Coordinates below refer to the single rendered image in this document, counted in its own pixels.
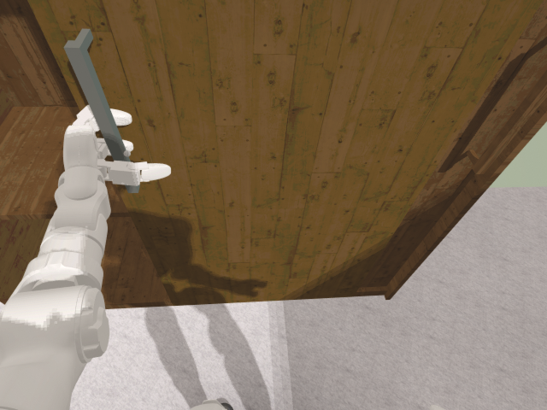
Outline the robot left shin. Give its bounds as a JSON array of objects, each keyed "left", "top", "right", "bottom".
[{"left": 202, "top": 399, "right": 225, "bottom": 409}]

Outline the robot left forearm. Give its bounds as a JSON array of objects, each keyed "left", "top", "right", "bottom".
[{"left": 0, "top": 167, "right": 111, "bottom": 324}]

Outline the handle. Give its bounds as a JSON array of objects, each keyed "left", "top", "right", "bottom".
[
  {"left": 64, "top": 29, "right": 141, "bottom": 193},
  {"left": 472, "top": 70, "right": 547, "bottom": 174}
]

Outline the robot left upper arm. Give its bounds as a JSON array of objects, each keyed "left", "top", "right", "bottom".
[{"left": 0, "top": 285, "right": 109, "bottom": 410}]

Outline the wardrobe door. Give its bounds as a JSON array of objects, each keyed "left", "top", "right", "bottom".
[
  {"left": 359, "top": 0, "right": 547, "bottom": 288},
  {"left": 27, "top": 0, "right": 543, "bottom": 306}
]

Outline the robot left hand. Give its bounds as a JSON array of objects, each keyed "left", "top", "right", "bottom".
[{"left": 63, "top": 105, "right": 171, "bottom": 186}]

